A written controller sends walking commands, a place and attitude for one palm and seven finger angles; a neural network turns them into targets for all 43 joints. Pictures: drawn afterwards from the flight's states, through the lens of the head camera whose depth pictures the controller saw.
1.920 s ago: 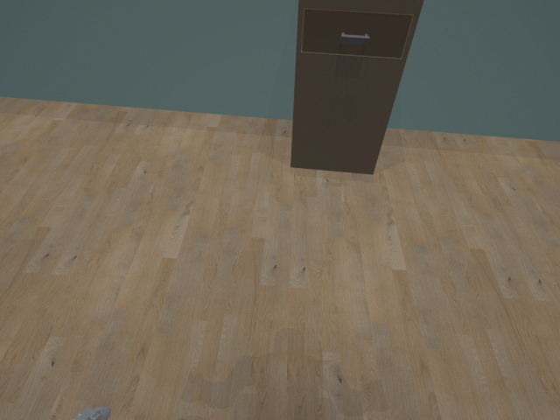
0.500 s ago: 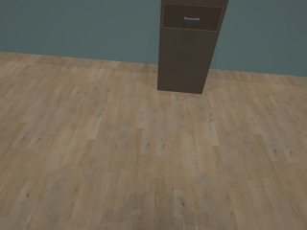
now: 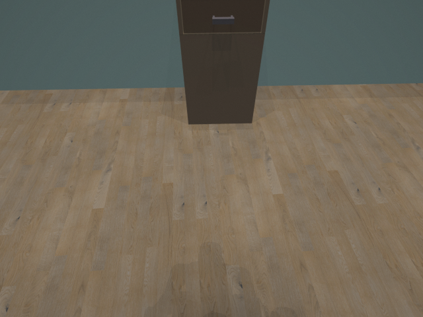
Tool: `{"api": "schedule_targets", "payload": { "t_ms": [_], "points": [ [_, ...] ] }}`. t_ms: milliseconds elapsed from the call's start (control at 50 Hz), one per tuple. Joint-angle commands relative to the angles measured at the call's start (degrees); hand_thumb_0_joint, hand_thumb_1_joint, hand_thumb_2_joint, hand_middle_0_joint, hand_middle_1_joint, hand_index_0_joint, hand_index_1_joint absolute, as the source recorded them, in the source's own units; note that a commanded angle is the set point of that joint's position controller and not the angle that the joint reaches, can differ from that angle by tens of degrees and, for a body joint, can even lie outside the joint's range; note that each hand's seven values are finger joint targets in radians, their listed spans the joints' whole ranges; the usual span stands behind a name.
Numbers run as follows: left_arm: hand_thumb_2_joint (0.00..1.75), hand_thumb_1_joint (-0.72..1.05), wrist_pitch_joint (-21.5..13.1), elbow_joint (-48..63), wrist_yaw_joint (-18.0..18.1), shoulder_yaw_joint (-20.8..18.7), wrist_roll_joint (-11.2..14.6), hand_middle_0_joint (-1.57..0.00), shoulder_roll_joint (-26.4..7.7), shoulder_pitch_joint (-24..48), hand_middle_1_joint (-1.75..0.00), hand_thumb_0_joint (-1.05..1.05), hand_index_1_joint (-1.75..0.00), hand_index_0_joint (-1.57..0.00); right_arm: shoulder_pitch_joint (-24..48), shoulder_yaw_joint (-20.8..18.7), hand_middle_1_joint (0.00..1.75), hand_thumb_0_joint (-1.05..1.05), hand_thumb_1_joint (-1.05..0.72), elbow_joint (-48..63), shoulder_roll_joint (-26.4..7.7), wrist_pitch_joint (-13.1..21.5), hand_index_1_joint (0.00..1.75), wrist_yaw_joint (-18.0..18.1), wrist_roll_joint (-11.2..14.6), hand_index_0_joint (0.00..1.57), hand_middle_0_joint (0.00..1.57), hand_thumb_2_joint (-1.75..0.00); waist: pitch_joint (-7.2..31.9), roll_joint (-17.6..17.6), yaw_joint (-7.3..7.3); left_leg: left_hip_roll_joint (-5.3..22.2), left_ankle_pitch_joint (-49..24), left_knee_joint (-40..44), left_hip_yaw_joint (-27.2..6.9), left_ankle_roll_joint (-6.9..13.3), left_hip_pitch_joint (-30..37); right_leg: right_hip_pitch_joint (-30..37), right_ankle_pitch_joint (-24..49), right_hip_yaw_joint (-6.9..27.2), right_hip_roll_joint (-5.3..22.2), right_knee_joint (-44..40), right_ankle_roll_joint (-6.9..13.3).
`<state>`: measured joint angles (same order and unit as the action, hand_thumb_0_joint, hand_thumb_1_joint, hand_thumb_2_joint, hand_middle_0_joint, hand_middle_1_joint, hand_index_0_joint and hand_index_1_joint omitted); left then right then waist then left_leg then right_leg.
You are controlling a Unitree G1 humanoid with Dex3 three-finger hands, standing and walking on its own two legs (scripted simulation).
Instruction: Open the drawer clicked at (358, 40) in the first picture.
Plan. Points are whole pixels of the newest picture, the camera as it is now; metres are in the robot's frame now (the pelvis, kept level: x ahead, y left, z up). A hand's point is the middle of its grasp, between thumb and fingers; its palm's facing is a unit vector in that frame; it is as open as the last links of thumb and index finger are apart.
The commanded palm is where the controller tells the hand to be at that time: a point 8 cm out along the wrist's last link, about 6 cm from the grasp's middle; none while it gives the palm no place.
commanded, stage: walk to a spot facing it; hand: left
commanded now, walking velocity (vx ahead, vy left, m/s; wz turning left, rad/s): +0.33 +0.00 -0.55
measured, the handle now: (223, 18) +1.42 +0.06 -0.03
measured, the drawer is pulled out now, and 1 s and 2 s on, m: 0.00 0.00 0.00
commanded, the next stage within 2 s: turn to face it in 1.52 s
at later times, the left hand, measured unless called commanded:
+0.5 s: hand (114, 280) +0.22 +0.26 -0.17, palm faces -0.17 -0.97 -0.20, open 7.4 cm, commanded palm none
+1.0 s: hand (225, 160) +0.59 +0.01 -0.15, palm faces -0.58 -0.80 -0.17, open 7.4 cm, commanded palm none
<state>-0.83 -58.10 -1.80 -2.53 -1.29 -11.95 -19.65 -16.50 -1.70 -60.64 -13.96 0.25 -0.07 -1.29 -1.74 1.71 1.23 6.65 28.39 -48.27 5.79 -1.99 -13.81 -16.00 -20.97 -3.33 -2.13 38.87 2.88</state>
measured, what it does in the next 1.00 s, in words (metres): walks ahead, turning right: left foot, then right foot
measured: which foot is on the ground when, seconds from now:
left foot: up 0.00-0.36, down 0.38-0.94, up 0.96-1.00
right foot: down 0.00-0.38, up 0.40-0.92, down 0.94-1.00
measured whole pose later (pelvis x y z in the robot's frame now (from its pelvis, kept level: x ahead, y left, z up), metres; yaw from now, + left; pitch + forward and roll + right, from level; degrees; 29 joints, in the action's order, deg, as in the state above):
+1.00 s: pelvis +0.36 -0.05 +0.00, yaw -32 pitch +0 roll +0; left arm -2.5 -52.6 -2.0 -3.2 -1.2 -10.5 -1.9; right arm -27.8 -1.9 -64.1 -9.0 1.1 -0.3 -1.2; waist -5.6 -0.2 -4.5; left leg 11.3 29.7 -55.5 14.3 -3.3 -9.6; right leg -24.0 -12.4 -8.2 1.3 37.6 4.6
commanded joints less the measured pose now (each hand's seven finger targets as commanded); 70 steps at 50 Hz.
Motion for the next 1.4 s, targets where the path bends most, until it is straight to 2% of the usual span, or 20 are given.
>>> {"api": "schedule_targets", "payload": {
  "t_ms": [0,100,260,320,340,360,380,440,500,840,900,920,940,1000,1060,1240,1300,1320,1360,1380],
  "points": [
    [0.9,0.9,-2.08,0.25,2.42,-2.5,0.23,-0.2,-11.84,-13.39,-0.3,0.0,-0.3,-0.2,15.69,-1.33,0.3,0.0,-0.9,10.69,-5.11,3.35,0.3,0.41,0.29,0.2,0.2,-0.9,-4.3,-6.09,5.44,0.54,-2.0,-22.81,-5.45,0.18,-32.69,17.26,17.17,36.47,21.89,-23.63,13.08],
    [0.9,0.9,-3.22,1.01,2.6,-1.89,-0.19,-0.2,-8.26,-8.33,-0.3,0.0,-0.3,-0.2,10.53,-1.94,0.3,0.0,-0.9,8.94,-1.73,1.91,0.3,-0.58,0.22,0.2,0.2,-0.9,-2.08,-6.33,0.28,0.53,-11.98,-14.17,-3.17,-1.74,-26.32,11.08,22.21,21.78,15.21,-24.43,9.47],
    [0.9,0.9,-2.94,0.08,3.01,-2.48,-0.52,-0.2,-8.27,-7.56,-0.3,0.0,-0.3,-0.2,16.22,-1.92,0.3,0.0,-0.9,12.82,-0.15,3.0,0.3,-1.39,0.8,0.2,0.2,-0.9,-2.86,-10.17,1.28,-2.51,-16.45,6.8,-0.88,-0.23,-14.33,8.5,27.12,18.89,12.46,-22.16,5.99],
    [0.9,0.9,-2.79,1.14,2.86,-3.26,0.05,-0.2,-8.84,-4.31,-0.3,0.0,-0.3,-0.2,3.55,-2.75,0.3,0.0,-0.9,9.02,-3.07,3.77,0.3,0.06,0.51,0.2,0.2,-0.9,1.93,-7.88,-4.62,-5.21,-19.47,18.03,0.35,1.18,5.95,4.08,34.61,16.05,8.31,-8.77,3.71],
    [0.9,0.9,-2.74,1.51,2.47,-3.14,0.49,-0.2,-6.5,-5.82,-0.3,0.0,-0.3,-0.2,-4.68,-3.73,0.3,0.0,-0.9,6.69,-7.29,4.08,0.3,1.06,-0.01,0.2,0.2,-0.9,8.09,-1.99,-7.31,1.19,-19.19,19.12,-5.41,2.92,21.55,-3.94,28.12,14.07,5.56,3.62,2.05],
    [0.9,0.9,-2.45,2.38,1.68,-3.01,1.08,-0.2,-2.91,-8.25,-0.3,0.0,-0.3,-0.2,-11.66,-5.32,0.3,0.0,-0.9,5.45,-14.17,4.06,0.3,1.27,-0.73,0.2,0.2,-0.9,14.37,15.52,-8.41,19.24,-16.94,23.8,-27.2,8.58,29.67,-14.43,-6.14,5.49,-1.77,24.26,-0.87],
    [0.9,0.9,-2.67,3.93,1.55,-2.95,0.66,-0.2,-3.36,-5.88,-0.3,0.0,-0.3,-0.2,-10.83,-4.5,0.3,0.0,-0.9,5.89,-13.74,3.47,0.3,0.89,-0.31,0.2,0.2,-0.9,12.01,13.93,-7.31,24.57,-4.51,32.81,-35.68,12.0,22.04,-18.39,-13.09,6.22,-0.83,34.59,-0.64],
    [0.9,0.9,-1.24,4.36,0.15,-3.18,-0.65,-0.2,-3.04,0.75,-0.3,0.0,-0.3,-0.2,0.81,-2.28,0.3,0.0,-0.9,7.51,-3.56,4.14,0.3,1.06,-0.18,0.2,0.2,-0.9,-2.29,8.12,-2.59,17.15,3.48,38.1,-21.3,7.82,1.53,-20.5,0.63,5.51,6.7,38.85,-1.09],
    [0.9,0.9,0.93,3.81,-0.51,-3.08,-0.88,-0.2,-1.18,-1.45,-0.3,0.0,-0.3,-0.2,2.36,-2.05,0.3,0.0,-0.9,6.96,-1.76,5.06,0.3,1.39,-0.13,0.2,0.2,-0.9,-0.69,5.54,0.33,13.89,-6.47,37.79,-7.75,7.11,-2.53,-17.2,5.36,3.87,8.28,34.88,-2.28],
    [0.9,0.9,0.58,10.32,-1.12,-1.34,-0.61,-0.2,-0.94,21.25,-0.3,0.0,-0.3,-0.2,-12.53,-2.33,0.3,0.0,-0.9,0.29,-5.04,4.18,0.3,0.95,-0.85,0.2,0.2,-0.9,-3.55,5.16,-4.9,15.03,-40.2,30.97,9.4,7.35,17.27,-16.17,6.4,-5.18,5.45,-0.9,-0.73],
    [0.9,0.9,-1.05,4.7,-0.42,-2.71,-0.89,-0.2,-5.3,3.56,-0.3,0.0,-0.3,-0.2,-9.96,-2.34,0.3,0.0,-0.9,1.5,-6.38,3.88,0.3,0.57,0.0,0.2,0.2,-0.9,7.31,3.32,4.18,11.75,-53.82,4.96,14.19,3.27,8.82,12.84,10.69,-7.22,1.44,-9.4,2.49],
    [0.9,0.9,-1.8,2.73,0.41,-4.49,-0.91,-0.2,-12.55,-4.32,-0.3,0.0,-0.3,-0.2,-10.87,-1.75,0.3,0.0,-0.9,3.17,-2.98,3.89,0.3,-0.13,0.94,0.2,0.2,-0.9,15.13,-9.28,6.83,6.56,-25.37,-12.66,14.27,0.48,-10.25,32.39,12.17,11.32,15.78,-11.26,7.38],
    [0.9,0.9,-1.68,1.22,1.07,-5.27,0.67,-0.2,-17.29,-8.96,-0.3,0.0,-0.3,-0.2,-7.18,-1.23,0.3,0.0,-0.9,5.77,-1.06,3.98,0.3,0.4,1.08,0.2,0.2,-0.9,17.3,-13.0,6.82,-0.94,6.38,-28.67,7.59,-1.44,-24.65,37.84,27.63,32.94,27.78,-16.36,13.43],
    [0.9,0.9,-1.72,3.25,2.08,-3.55,0.85,-0.2,-10.82,1.88,-0.3,0.0,-0.3,-0.2,-1.3,-2.1,0.3,0.0,-0.9,5.45,-1.5,3.16,0.3,0.7,0.25,0.2,0.2,-0.9,4.22,-2.76,2.06,4.97,-6.5,-29.19,-3.53,-0.38,-25.05,16.12,21.38,20.3,22.34,-21.22,10.22],
    [0.9,0.9,-2.99,3.0,2.36,-2.35,0.06,-0.2,-6.81,6.82,-0.3,0.0,-0.3,-0.2,-7.97,-1.96,0.3,0.0,-0.9,2.53,1.03,1.49,0.3,0.36,-0.46,0.2,0.2,-0.9,1.82,-6.49,-3.84,4.82,-10.63,-19.32,-2.28,-1.16,-17.05,3.87,21.52,9.53,16.6,-24.13,7.09],
    [0.9,0.9,-3.31,0.6,2.01,-2.14,-0.03,-0.2,-7.04,1.31,-0.3,0.0,-0.3,-0.2,6.18,-1.87,0.3,0.0,-0.9,7.65,1.35,2.54,0.3,-1.51,-0.21,0.2,0.2,-0.9,-2.79,-9.95,-0.25,0.98,-15.98,6.99,0.39,-0.34,-12.84,3.5,11.7,11.16,15.2,-25.23,6.87],
    [0.9,0.9,-2.96,0.29,2.15,-2.44,0.26,-0.2,-7.82,2.15,-0.3,0.0,-0.3,-0.2,2.03,-2.2,0.3,0.0,-0.9,6.31,-0.81,3.45,0.3,-1.07,-0.22,0.2,0.2,-0.9,-1.78,-5.2,-3.3,-1.66,-18.21,17.27,2.38,0.3,0.54,1.5,14.76,9.82,13.32,-18.0,4.89],
    [0.9,0.9,-2.7,0.51,1.95,-2.32,0.48,-0.2,-6.75,1.83,-0.3,0.0,-0.3,-0.2,-3.78,-2.73,0.3,0.0,-0.9,4.45,-3.27,3.8,0.3,-0.45,-0.44,0.2,0.2,-0.9,0.85,-0.62,-5.67,-0.84,-17.26,20.67,0.7,1.12,10.95,-2.55,17.95,7.82,9.89,-7.87,3.32],
    [0.9,0.9,-2.75,2.81,1.23,-1.51,0.75,-0.2,-2.87,0.98,-0.3,0.0,-0.3,-0.2,-14.9,-4.5,0.3,0.0,-0.9,2.7,-13.12,3.56,0.3,0.27,-1.06,0.2,0.2,-0.9,7.61,20.04,-8.41,22.13,-11.69,33.24,-28.02,9.54,22.75,-18.29,-12.25,-0.4,0.48,24.31,-0.96],
    [0.9,0.9,-2.34,2.72,1.61,-1.96,0.24,-0.2,-4.51,3.68,-0.3,0.0,-0.3,-0.2,-11.85,-3.74,0.3,0.0,-0.9,2.6,-10.16,3.55,0.3,0.93,-0.8,0.2,0.2,-0.9,5.28,15.68,-8.31,23.01,-7.24,35.93,-28.4,9.53,17.88,-20.91,-10.22,4.1,3.16,32.11,-0.88]
  ]
}}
